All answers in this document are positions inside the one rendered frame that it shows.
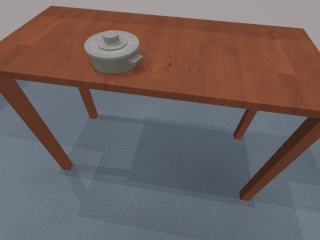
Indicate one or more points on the knob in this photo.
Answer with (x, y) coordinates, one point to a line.
(110, 36)

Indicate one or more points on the pot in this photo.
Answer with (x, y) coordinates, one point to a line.
(117, 66)

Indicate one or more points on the table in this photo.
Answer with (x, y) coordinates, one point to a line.
(241, 65)

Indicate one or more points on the lid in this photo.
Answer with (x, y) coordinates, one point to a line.
(127, 45)

